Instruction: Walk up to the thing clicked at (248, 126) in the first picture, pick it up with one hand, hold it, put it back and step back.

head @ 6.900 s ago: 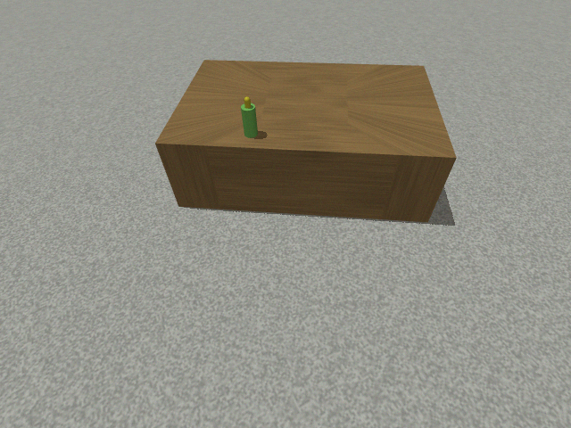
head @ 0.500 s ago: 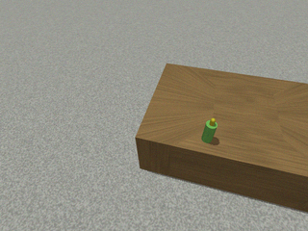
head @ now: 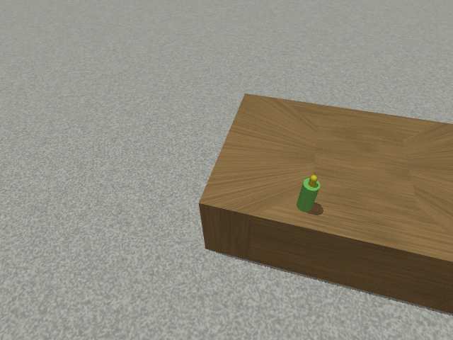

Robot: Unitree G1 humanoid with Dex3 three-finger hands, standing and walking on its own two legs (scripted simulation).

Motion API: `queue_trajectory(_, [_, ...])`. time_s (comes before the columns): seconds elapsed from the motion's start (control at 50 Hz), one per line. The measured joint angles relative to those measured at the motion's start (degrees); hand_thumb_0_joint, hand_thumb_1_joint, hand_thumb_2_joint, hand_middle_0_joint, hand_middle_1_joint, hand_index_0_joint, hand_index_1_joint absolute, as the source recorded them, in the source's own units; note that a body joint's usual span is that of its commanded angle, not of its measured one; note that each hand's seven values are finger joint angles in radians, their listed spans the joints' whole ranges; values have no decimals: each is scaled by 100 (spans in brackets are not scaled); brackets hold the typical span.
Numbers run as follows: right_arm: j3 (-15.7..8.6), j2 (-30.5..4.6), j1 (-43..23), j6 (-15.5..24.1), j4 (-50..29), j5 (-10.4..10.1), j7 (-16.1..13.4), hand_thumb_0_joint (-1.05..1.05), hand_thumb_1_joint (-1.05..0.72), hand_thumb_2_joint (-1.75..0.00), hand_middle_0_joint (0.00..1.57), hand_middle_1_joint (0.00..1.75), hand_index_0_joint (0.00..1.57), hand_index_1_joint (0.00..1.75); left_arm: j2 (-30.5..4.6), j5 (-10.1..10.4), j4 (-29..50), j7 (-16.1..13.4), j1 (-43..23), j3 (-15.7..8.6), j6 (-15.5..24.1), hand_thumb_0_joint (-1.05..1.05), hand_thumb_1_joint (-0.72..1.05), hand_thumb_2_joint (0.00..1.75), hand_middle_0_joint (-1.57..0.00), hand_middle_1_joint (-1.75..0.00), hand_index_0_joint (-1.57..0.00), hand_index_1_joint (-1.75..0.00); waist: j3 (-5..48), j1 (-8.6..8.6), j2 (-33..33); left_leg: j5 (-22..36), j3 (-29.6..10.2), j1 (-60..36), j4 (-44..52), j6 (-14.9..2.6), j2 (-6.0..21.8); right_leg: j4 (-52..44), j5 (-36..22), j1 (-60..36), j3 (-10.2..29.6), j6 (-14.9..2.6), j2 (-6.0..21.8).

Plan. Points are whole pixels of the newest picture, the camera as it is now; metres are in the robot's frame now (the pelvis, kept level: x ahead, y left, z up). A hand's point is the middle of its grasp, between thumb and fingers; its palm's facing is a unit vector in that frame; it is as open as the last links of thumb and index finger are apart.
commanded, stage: stand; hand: right
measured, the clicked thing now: (309, 191) +0.64 -0.28 -0.31
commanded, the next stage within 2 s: walk up in 0.28 s
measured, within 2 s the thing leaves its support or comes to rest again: neither
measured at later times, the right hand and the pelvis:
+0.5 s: hand out of the picture +0.10 -0.26 -0.15, palm faces +0.00 +0.92 -0.38, open 7.4 cm; pelvis +0.03 +0.04 -0.01, yaw -4 degrees
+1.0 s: hand out of the picture +0.15 -0.19 -0.19, palm faces +0.21 +0.93 -0.31, open 7.4 cm; pelvis +0.19 +0.07 -0.03, yaw -11 degrees
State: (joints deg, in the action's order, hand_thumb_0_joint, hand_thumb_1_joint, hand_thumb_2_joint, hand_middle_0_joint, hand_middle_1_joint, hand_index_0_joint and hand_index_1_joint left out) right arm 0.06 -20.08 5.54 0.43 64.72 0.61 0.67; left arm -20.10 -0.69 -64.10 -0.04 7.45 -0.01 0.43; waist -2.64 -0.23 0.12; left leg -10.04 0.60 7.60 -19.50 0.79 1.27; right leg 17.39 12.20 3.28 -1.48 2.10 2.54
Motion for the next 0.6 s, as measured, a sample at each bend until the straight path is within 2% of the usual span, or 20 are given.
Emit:
queue_trajectory(0.28, [-1, 1, 36, 18, -17, 2, -10, 0, -90, -90, 20, 29, 21, 30, 6, 0, 10, 9, 36, -10, -22, 1, 91, 90, -20, -30, -20, -30, -3, -12, -8, 10, 29, -41, 16, -12, -15, 29, 6, -10, 28, 10, 18])
queue_trajectory(0.3, [-48, -2, 53, -10, -85, 38, 34, 0, -90, -90, 20, 29, 21, 30, 2, -3, 76, 33, 84, -41, -14, 1, 91, 90, -20, -30, -20, -30, -8, -22, -10, -124, 58, 1, -100, -45, -6, 109, 52, 31, 52, -25, 13])
queue_trajectory(0.36, [-218, -106, 173, -60, -365, 153, 180, 1, -90, -90, 20, 30, 21, 30, -24, -61, 296, 106, 435, -167, 103, 1, 91, 90, -20, -30, -20, -30, 71, -55, -70, -1176, 134, 299, -974, -150, 13, 521, 370, 218, 210, -128, -31])
queue_trajectory(0.38, [-272, -172, 223, -87, -444, 181, 223, 1, -90, -90, 20, 30, 21, 30, -29, -82, 340, 116, 547, -210, 123, 1, 91, 90, -20, -30, -20, -30, 112, -61, -110, -1364, 93, 478, -1411, -144, -2, 580, 404, 255, 245, -150, -46])
queue_trajectory(0.44, [-395, -393, 329, -121, -616, 215, 321, 1, -90, -90, 20, 30, 21, 30, -57, -109, 472, 95, 833, -303, 192, 1, 90, 90, -20, -30, -20, -30, 80, -132, -238, -1435, -33, 900, -2200, -101, 26, 579, 449, 226, 347, -186, -77])
queue_trajectory(0.5, [-480, -526, 402, -85, -776, 215, 376, 1, -90, -90, 20, 29, 20, 30, -179, -115, 598, 90, 1054, -365, 202, 1, 90, 90, -20, -30, -20, -30, -68, -181, -264, -1621, -159, 1099, -2066, -83, 133, 614, 538, 149, 432, -84, -42])
queue_trajectory(0.52, [-506, -545, 425, -62, -833, 212, 389, 1, -91, -90, 20, 29, 20, 30, -240, -113, 631, 92, 1109, -381, 183, 1, 90, 90, -20, -30, -20, -30, -120, -178, -242, -1587, -183, 1094, -1838, -91, 166, 700, 615, 144, 455, -27, -11])
queue_trajectory(0.54, [-538, -529, 443, -27, -886, 214, 390, 1, -91, -90, 20, 29, 20, 30, -317, -103, 647, 93, 1152, -395, 149, 1, 90, 90, -20, -30, -20, -30, -180, -168, -156, -1098, -97, 1028, -1663, -58, 148, 886, 750, 170, 503, 13, 67])
queue_trajectory(0.56, [-567, -486, 452, 28, -942, 225, 382, 1, -91, -90, 20, 29, 20, 30, -400, -91, 651, 86, 1189, -410, 101, 1, 90, 90, -20, -30, -20, -30, -241, -175, -13, -533, 44, 924, -1537, -69, 68, 1294, 918, 307, 581, -77, 180])
queue_trajectory(0.58, [-593, -434, 467, 92, -1010, 250, 363, 1, -91, -90, 20, 29, 20, 30, -447, -78, 630, 56, 1205, -417, 48, 1, 90, 90, -20, -30, -20, -30, -286, -163, 82, -485, 165, 865, -1573, -106, 23, 2006, 1192, 574, 728, -172, 157])
queue_trajectory(0.6, [-604, -380, 509, 135, -1070, 249, 343, 1, -91, -90, 20, 29, 20, 30, -462, -66, 597, 20, 1205, -409, -4, 1, 91, 90, -20, -30, -20, -30, -295, -104, 103, -604, 217, 797, -1593, -149, 22, 2747, 1410, 859, 803, -254, 15])
